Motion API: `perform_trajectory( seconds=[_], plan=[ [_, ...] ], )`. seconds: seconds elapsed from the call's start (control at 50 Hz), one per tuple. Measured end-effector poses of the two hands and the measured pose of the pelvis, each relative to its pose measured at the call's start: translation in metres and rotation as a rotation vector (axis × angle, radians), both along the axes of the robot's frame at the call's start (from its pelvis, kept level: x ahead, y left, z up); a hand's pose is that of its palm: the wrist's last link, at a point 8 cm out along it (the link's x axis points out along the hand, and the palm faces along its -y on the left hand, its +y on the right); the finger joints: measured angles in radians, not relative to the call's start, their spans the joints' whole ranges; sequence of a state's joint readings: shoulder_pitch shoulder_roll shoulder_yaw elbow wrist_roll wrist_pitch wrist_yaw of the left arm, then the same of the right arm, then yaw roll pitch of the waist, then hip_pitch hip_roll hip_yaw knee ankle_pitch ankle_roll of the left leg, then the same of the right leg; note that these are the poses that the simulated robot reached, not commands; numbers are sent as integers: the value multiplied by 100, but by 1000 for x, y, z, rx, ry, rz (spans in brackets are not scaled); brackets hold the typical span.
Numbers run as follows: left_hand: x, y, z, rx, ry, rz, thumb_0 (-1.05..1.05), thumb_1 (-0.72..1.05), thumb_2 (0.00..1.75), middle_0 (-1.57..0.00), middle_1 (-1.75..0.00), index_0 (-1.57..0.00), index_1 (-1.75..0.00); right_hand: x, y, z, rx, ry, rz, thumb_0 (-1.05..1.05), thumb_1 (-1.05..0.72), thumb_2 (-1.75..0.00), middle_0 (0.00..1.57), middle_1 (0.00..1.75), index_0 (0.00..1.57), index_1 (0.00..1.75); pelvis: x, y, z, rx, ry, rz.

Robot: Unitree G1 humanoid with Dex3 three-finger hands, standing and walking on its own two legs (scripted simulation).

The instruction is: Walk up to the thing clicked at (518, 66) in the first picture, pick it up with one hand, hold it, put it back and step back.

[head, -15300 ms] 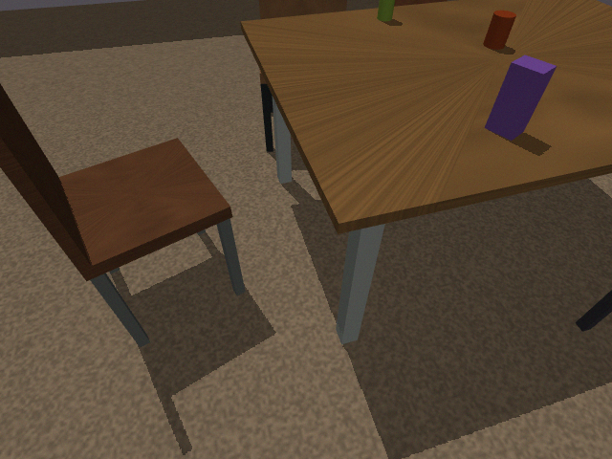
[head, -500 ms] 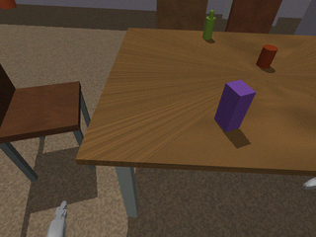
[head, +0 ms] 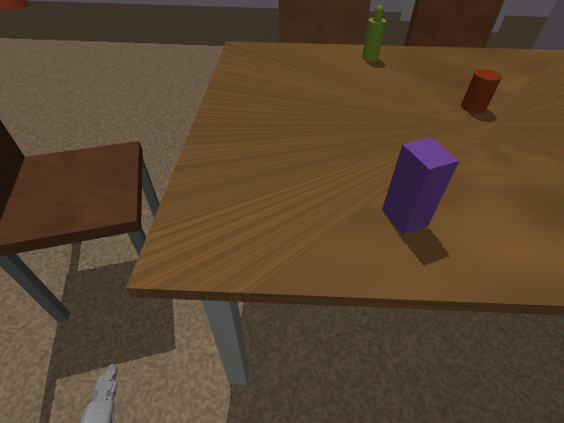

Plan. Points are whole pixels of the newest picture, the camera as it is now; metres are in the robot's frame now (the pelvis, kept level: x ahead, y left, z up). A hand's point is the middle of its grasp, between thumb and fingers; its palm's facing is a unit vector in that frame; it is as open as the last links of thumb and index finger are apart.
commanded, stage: go down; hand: right
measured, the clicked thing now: (416, 188) +0.54 -0.24 +0.03
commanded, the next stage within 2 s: approach in 2.00 s
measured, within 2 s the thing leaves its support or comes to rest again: neither
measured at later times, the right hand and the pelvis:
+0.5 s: hand out of the picture +0.36 -0.39 +0.16, palm faces +0.26 +0.97 +0.01, open 17.6 cm; pelvis -0.01 +0.00 -0.01, yaw +0 degrees
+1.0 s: hand out of the picture +0.39 -0.41 +0.16, palm faces +0.26 +0.97 +0.01, open 17.4 cm; pelvis +0.01 -0.02 -0.01, yaw +1 degrees
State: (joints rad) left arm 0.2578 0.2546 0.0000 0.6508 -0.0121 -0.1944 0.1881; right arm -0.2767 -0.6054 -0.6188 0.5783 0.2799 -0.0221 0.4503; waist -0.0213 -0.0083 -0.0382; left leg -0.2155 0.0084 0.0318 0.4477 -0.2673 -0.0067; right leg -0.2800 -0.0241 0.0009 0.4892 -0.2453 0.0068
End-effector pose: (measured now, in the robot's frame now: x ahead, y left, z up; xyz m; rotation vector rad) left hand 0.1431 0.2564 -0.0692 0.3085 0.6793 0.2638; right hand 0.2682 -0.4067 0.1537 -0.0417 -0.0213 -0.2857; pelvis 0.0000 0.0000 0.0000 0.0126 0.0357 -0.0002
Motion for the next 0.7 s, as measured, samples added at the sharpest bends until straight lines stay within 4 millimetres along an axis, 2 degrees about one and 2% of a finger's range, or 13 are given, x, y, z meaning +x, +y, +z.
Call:
perform_trajectory(
  seconds=[0.22,0.4,0.54,0.7],
  plan=[
    [2,-4,-3,7,-13,-21,-2,-56,6,-6,-5,-6,-7,23,-17,11,52,35,27,-1,58,-7,2,6,3,6,-2,3,-3,2,36,-10],
    [-14,-5,-10,22,45,-25,-2,-57,6,-6,-5,-6,-7,45,-27,6,55,45,22,-1,58,-8,1,7,3,6,-6,1,-7,8,80,-3],
    [-11,-7,-3,41,18,-21,-2,-57,7,-7,-6,-6,-7,61,-33,5,61,40,27,-1,57,-8,2,6,3,6,-4,-2,-8,14,100,4],
    [-10,-14,-3,37,21,-18,-2,-58,7,-7,-6,-6,-7,69,-42,4,53,49,17,-1,55,-7,2,6,3,5,0,-8,-10,22,118,7]
  ],
)
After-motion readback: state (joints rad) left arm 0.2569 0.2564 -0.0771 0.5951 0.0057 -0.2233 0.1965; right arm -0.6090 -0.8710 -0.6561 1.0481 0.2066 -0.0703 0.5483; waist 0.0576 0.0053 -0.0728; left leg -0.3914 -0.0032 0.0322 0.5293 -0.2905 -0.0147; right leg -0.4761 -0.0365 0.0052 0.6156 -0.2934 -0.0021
